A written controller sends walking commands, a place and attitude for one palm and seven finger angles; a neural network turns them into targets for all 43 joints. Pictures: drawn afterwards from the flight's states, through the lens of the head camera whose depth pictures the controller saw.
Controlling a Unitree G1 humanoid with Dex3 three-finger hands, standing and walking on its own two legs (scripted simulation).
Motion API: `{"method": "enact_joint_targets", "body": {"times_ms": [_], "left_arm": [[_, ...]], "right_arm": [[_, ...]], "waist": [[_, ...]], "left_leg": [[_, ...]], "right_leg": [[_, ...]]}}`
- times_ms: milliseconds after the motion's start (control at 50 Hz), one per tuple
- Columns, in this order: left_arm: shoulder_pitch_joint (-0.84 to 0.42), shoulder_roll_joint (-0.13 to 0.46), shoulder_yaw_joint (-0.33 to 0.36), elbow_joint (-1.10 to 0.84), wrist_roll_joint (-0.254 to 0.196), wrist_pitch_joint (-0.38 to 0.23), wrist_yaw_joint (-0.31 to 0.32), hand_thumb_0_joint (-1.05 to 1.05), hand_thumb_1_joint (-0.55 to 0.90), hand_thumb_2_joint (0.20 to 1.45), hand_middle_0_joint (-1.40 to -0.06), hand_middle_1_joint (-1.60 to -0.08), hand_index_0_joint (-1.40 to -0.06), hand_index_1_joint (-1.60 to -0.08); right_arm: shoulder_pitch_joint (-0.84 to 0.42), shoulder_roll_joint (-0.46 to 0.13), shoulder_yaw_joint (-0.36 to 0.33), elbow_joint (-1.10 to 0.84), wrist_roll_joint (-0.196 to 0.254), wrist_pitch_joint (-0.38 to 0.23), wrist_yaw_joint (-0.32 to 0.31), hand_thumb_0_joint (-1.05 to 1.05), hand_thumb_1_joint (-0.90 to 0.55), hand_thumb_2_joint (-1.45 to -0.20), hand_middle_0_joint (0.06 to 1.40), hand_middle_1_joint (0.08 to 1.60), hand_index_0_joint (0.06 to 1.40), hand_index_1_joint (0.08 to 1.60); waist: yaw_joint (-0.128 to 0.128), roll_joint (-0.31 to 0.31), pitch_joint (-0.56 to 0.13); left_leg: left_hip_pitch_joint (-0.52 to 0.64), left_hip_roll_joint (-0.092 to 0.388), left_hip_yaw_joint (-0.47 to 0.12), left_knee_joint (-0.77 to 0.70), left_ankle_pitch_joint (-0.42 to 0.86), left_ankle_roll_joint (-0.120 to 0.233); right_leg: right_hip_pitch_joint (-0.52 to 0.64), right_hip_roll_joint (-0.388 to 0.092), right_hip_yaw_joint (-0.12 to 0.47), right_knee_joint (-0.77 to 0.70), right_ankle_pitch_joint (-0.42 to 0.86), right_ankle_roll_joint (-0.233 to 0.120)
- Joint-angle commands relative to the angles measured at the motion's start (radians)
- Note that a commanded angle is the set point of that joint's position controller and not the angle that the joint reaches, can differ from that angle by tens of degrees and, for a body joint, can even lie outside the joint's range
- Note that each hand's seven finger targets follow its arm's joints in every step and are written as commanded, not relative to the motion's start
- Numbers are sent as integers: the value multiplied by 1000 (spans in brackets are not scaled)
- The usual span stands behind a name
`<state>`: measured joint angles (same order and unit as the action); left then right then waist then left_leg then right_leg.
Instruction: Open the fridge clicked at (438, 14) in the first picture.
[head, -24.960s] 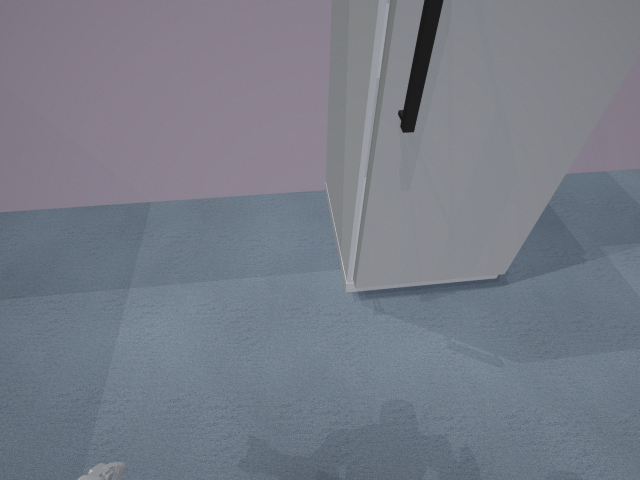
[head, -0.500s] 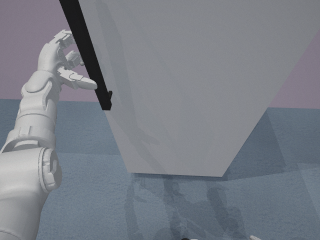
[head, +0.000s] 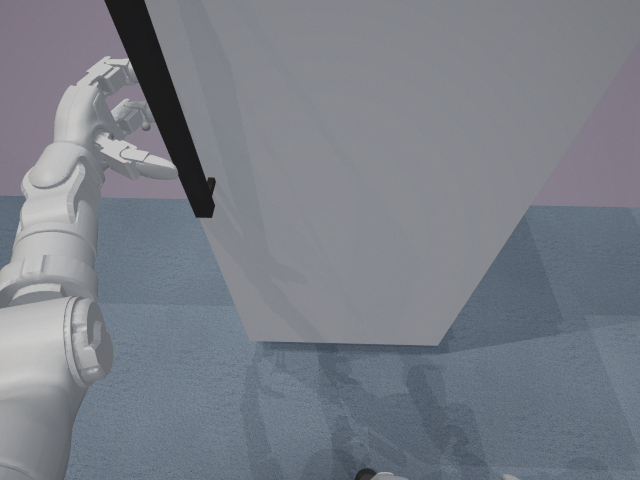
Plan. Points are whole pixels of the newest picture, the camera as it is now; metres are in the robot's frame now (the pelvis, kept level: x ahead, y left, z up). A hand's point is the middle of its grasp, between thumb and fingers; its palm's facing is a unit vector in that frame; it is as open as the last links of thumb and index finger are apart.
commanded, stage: slide the fingers in behind the handle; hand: left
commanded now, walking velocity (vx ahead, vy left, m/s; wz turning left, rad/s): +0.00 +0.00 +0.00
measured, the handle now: (161, 68) +0.52 +0.16 +0.23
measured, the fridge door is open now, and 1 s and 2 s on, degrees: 0 0 0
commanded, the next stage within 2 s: grip the handle and tug to test in 1.52 s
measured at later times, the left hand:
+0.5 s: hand (167, 129) +0.47 +0.15 +0.19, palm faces -0.08 -1.00 -0.03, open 14.0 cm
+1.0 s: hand (181, 130) +0.46 +0.14 +0.19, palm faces -0.06 -1.00 -0.03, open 14.0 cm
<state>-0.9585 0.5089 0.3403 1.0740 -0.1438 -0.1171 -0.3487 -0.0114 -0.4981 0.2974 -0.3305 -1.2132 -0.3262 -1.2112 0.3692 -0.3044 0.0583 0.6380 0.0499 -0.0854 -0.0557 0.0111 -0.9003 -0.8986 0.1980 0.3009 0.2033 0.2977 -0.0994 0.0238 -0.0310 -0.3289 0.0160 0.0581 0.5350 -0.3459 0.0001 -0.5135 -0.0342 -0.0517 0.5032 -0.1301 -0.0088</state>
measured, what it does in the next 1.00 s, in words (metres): stands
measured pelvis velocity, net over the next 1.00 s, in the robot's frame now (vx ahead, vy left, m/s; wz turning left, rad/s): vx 0.00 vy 0.00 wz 0.02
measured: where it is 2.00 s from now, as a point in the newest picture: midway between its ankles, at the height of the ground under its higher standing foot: outside the picture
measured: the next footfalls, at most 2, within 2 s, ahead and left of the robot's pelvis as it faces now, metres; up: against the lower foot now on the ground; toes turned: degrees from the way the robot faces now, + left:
none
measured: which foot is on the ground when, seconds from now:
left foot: down 0.00-1.00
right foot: down 0.00-1.00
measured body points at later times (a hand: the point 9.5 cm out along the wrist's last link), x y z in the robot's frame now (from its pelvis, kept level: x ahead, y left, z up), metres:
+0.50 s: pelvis +0.01 +0.00 +0.00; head +0.04 -0.01 +0.45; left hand +0.47 +0.21 +0.19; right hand +0.12 -0.24 -0.11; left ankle -0.05 +0.12 -0.73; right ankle +0.07 -0.12 -0.73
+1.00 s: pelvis +0.00 +0.00 +0.00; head +0.03 -0.02 +0.45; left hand +0.46 +0.19 +0.20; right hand +0.10 -0.26 -0.11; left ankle -0.05 +0.12 -0.73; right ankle +0.07 -0.12 -0.73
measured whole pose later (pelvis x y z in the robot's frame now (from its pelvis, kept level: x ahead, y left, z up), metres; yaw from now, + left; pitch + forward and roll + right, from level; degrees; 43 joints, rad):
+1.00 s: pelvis +0.00 +0.00 +0.00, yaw +1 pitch +5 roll +1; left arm -0.91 0.34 0.22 0.94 -0.15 -0.05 -0.20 -0.01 -0.50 0.30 -0.30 -1.20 -0.29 -1.20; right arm 0.31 -0.28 0.06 0.66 0.05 -0.09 -0.06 0.01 -0.90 -0.90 0.20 0.30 0.20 0.30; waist -0.05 0.03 -0.02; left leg -0.24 0.01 0.04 0.48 -0.32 0.00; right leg -0.43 -0.04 -0.06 0.48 -0.13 -0.01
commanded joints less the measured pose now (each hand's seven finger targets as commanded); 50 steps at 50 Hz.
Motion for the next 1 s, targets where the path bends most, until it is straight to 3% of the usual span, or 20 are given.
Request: {"method": "enact_joint_targets", "body": {"times_ms": [0,60,100,160,240,260,320,360,420,480,540,600,640,700,760,780,840,880,940,980], "left_arm": [[-464,210,16,-277,-44,-61,-5,0,-500,300,-300,-1200,-300,-1200],[-433,157,-11,-335,-56,-37,-4,0,-500,300,-300,-1200,-300,-1200],[-429,171,5,-342,-49,-21,16,0,-500,300,-300,-1200,-300,-1200],[-434,133,-24,-361,-41,-7,36,0,-500,300,-300,-1200,-300,-1200],[-451,109,-31,-440,-39,-17,64,0,-500,300,-300,-1200,-300,-1200],[-444,74,-52,-452,-44,-14,66,0,-500,300,-300,-1200,-300,-1200],[-379,110,-11,-387,-39,6,76,0,-500,300,-300,-1200,-300,-1200],[-387,102,-19,-403,-28,14,84,0,-500,300,-300,-1200,-300,-1200],[-411,55,-58,-439,-22,10,96,0,-500,300,-300,-1200,-300,-1200],[-398,41,-54,-472,-36,10,101,0,-500,300,-300,-1200,-300,-1200],[-384,31,-59,-457,-32,20,110,0,-500,300,-300,-1200,-300,-1200],[-370,33,-51,-440,-27,31,119,0,-500,300,-300,-1200,-300,-1200],[-413,28,-66,-453,-24,27,127,0,-500,300,-300,-1200,-300,-1200],[-416,40,-55,-426,-24,24,129,0,-500,300,-300,-1200,-300,-1200],[-434,59,-43,-449,-19,2,130,0,-500,300,-300,-1200,-300,-1200],[-433,13,-80,-448,-24,2,125,0,-500,300,-300,-1200,-300,-1200],[-418,15,-71,-383,-31,6,125,0,-500,300,-300,-1200,-300,-1200],[-457,20,-77,-361,-24,10,127,0,-500,300,-300,-1200,-300,-1200],[-506,-24,-125,-359,-10,-5,133,0,-500,300,-300,-1200,-300,-1200],[-519,-39,-129,-340,-17,-14,138,0,-500,300,-300,-1200,-300,-1200]], "right_arm": [[37,-143,-58,-103,3,-41,-15,0,-900,-900,200,300,200,300],[15,-135,-55,-110,3,-44,-11,0,-900,-900,200,300,200,300],[16,-136,-58,-107,1,-42,-11,0,-900,-900,200,300,200,300],[2,-126,-54,-105,2,-40,-11,0,-900,-900,200,300,200,300],[-10,-115,-55,-108,-3,-43,-10,0,-900,-900,200,300,200,300],[-18,-111,-54,-112,-5,-46,-6,0,-900,-900,200,300,200,300],[-21,-117,-56,-105,-3,-34,-7,0,-900,-900,200,300,200,300],[-35,-112,-51,-110,-1,-30,-7,0,-900,-900,200,300,200,300],[-42,-105,-53,-120,-3,-26,-6,0,-900,-900,200,300,200,300],[-52,-102,-55,-120,-2,-28,-5,0,-900,-900,200,300,200,300],[-58,-100,-53,-114,-3,-25,-5,0,-900,-900,200,300,200,300],[-64,-99,-51,-112,-3,-22,-7,0,-900,-900,200,300,200,300],[-71,-98,-49,-114,-2,-21,-10,0,-900,-900,200,300,200,300],[-70,-99,-48,-109,-2,-24,-15,0,-900,-900,200,300,200,300],[-66,-97,-50,-109,-3,-30,-19,0,-900,-900,200,300,200,300],[-71,-93,-47,-110,-2,-34,-16,0,-900,-900,200,300,200,300],[-63,-101,-50,-99,1,-36,-20,0,-900,-900,200,300,200,300],[-56,-104,-46,-91,1,-37,-21,0,-900,-900,200,300,200,300],[-54,-98,-46,-88,0,-46,-21,0,-900,-900,200,300,200,300],[-43,-100,-49,-79,-2,-56,-19,0,-900,-900,200,300,200,300]], "waist": [[13,-24,-399],[28,41,-396],[27,-19,-386],[22,5,-356],[33,28,-411],[35,36,-421],[46,-56,-372],[50,-6,-357],[45,6,-380],[50,-27,-409],[52,-13,-374],[55,-45,-350],[47,-20,-341],[44,-59,-349],[55,-11,-382],[48,-6,-378],[39,-61,-332],[30,-61,-316],[20,10,-319],[14,-27,-325]], "left_leg": [[-36,-9,-40,-92,251,25],[1,-12,-38,-93,287,21],[-13,-8,-43,-98,281,22],[-3,-9,-41,-101,281,21],[52,-9,-47,-96,370,14],[62,-8,-43,-95,388,13],[21,-6,-40,-103,354,19],[11,-11,-35,-111,337,18],[46,-10,-39,-108,370,17],[54,-8,-34,-107,394,15],[49,-11,-35,-115,374,15],[24,-14,-31,-123,322,20],[27,-16,-33,-131,297,21],[13,-17,-31,-132,271,25],[36,-20,-30,-131,298,23],[38,-20,-28,-132,295,22],[15,-17,-31,-138,250,25],[-3,-19,-34,-142,213,26],[18,-22,-38,-139,191,23],[17,-20,-42,-134,184,24]], "right_leg": [[409,20,33,4,225,-16],[393,19,29,3,238,-22],[401,20,24,2,235,-19],[387,18,21,-4,230,-20],[413,18,19,6,287,-25],[423,18,21,7,308,-24],[435,18,18,2,298,-22],[434,13,22,1,290,-25],[432,13,18,3,300,-27],[463,16,22,4,337,-24],[450,14,19,-4,316,-25],[454,13,22,-11,289,-24],[446,10,23,-19,261,-23],[464,11,30,-21,251,-21],[480,9,34,-19,271,-26],[472,9,33,-21,271,-24],[448,11,28,-31,227,-20],[432,9,31,-36,192,-20],[392,7,31,-37,149,-22],[386,10,31,-37,145,-21]]}}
